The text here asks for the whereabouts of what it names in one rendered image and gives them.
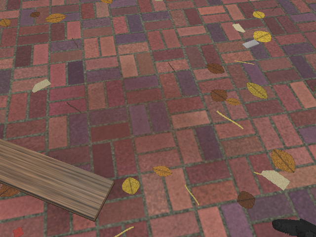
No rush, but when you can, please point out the right robot hand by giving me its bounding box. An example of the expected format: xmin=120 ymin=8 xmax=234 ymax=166
xmin=272 ymin=218 xmax=316 ymax=237

